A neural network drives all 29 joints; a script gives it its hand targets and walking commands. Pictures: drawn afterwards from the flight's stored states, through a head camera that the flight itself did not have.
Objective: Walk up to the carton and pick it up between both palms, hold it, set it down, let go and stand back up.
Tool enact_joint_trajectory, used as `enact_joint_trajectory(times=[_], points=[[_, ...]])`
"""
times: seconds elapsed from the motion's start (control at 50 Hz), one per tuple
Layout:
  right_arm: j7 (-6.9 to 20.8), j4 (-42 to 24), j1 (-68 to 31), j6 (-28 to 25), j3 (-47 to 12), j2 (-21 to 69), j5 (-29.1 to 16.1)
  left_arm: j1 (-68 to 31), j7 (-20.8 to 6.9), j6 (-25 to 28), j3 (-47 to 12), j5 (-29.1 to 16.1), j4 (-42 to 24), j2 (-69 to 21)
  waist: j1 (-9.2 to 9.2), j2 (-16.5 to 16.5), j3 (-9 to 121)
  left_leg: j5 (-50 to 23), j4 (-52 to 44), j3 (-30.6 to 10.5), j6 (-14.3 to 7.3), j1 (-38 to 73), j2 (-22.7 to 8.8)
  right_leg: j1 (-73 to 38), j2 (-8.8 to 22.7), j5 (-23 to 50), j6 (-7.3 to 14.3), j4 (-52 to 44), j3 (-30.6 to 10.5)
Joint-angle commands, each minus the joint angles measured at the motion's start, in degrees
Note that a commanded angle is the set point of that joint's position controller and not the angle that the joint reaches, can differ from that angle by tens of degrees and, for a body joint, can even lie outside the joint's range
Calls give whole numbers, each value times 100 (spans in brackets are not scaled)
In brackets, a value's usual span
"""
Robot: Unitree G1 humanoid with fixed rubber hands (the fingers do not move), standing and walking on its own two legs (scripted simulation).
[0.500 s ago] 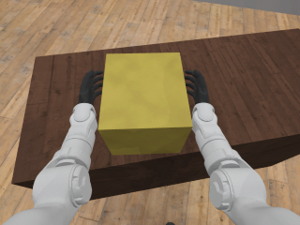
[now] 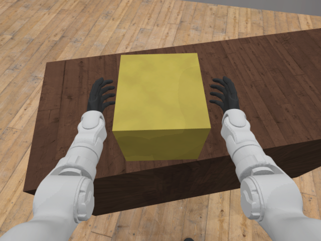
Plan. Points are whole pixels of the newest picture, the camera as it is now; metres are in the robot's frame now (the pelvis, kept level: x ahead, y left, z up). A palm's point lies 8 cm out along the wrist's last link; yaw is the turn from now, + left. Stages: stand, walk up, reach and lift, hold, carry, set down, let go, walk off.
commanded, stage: set down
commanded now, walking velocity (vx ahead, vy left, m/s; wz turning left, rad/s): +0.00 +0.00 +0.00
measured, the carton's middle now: (160, 108) +0.47 +0.03 +0.00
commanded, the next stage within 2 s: none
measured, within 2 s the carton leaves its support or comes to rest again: neither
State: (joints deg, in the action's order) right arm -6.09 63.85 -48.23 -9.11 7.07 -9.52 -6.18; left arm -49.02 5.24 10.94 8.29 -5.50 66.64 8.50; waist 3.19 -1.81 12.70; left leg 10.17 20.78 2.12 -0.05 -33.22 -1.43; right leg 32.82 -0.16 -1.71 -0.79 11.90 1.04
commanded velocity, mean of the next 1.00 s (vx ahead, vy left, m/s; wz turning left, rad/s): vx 0.00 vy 0.00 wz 0.00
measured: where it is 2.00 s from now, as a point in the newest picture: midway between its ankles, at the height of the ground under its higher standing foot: outside the picture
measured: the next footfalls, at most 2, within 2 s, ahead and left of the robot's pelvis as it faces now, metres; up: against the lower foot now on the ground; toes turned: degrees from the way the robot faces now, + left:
none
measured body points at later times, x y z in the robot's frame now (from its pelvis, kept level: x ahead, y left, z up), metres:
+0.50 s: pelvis -0.02 -0.02 -0.01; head +0.06 -0.02 +0.44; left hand +0.45 +0.23 +0.10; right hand +0.46 -0.21 +0.09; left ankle -0.03 +0.11 -0.74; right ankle +0.01 -0.13 -0.74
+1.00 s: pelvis -0.01 +0.00 +0.00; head +0.03 +0.00 +0.45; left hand +0.41 +0.24 +0.08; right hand +0.43 -0.19 +0.08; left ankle -0.03 +0.11 -0.74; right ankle +0.01 -0.13 -0.74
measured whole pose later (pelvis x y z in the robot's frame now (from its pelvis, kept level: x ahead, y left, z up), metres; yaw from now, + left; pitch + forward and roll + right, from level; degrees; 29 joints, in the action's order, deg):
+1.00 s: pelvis -0.01 +0.00 +0.00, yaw +2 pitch +15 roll -1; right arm -2.3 59.1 -45.0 -1.2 -0.8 -16.1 -17.9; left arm -44.3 -0.5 3.1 -3.0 -20.6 60.9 20.8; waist 0.0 -0.9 10.6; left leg 11.2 23.4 0.2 0.1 -26.9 -1.3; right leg 26.2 0.0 -3.8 -0.2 15.4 2.8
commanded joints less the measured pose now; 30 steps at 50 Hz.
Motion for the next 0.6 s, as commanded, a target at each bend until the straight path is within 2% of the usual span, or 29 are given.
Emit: enact_joint_trajectory(times=[0.0, 0.08, 0.16, 0.24, 0.3, 0.4, 0.42, 0.5, 0.58], points=[[4, -751, -3104, -386, -407, -1141, -455, -2843, -140, 458, -209, -635, -537, 1385, -85, 329, 4303, -3073, 475, 70, 417, 1454, 228, -2191, -347, 2152, -206, 849, 67], [67, -600, -3390, -449, -768, -1231, -843, -3097, -312, 613, -531, -1172, -248, 1799, -198, 370, 4632, -2684, 394, 170, 276, 726, 267, -2546, -262, 2313, -306, 1093, -32], [144, -418, -3624, -368, -1026, -1427, -1232, -3438, -418, 595, -835, -1609, -161, 2134, -249, 125, 4808, -2660, 463, 199, 250, 550, 280, -2621, -211, 2382, -328, 1216, -102], [209, -463, -3868, -168, -1294, -1559, -1540, -3626, -517, 451, -1078, -1959, -91, 2363, -298, 223, 4678, -2468, 485, 125, 216, 531, 251, -2629, -175, 2184, -337, 1236, -104], [258, -538, -3974, -17, -1328, -1674, -1666, -3716, -556, 340, -1143, -2107, -48, 2527, -282, 176, 4567, -2271, 468, 83, 179, 477, 243, -2589, -162, 1883, -336, 1235, -101], [338, -687, -3993, 273, -1262, -1833, -1782, -3707, -552, 3, -1116, -2087, -204, 2682, -216, 75, 4570, -2174, 470, 26, 149, 748, 222, -2459, -153, 1514, -269, 1133, -89], [350, -721, -4050, 332, -1258, -1872, -1789, -3756, -555, -74, -1140, -2119, -228, 2720, -225, 138, 4539, -2176, 441, 6, 138, 805, 209, -2448, -174, 1502, -258, 1102, -86], [307, -1068, -4022, 535, -1207, -1885, -1737, -3751, -571, -340, -1092, -2096, -555, 2709, -270, 186, 4597, -2391, 386, -3, 105, 985, 222, -2683, -152, 1797, -243, 1031, -96], [258, -1116, -3692, 679, -1101, -1843, -1673, -3526, -594, -550, -913, -1823, -781, 2687, -233, 17, 4350, -2438, 312, -25, 122, 1158, 246, -2812, -165, 1699, -162, 909, -92]])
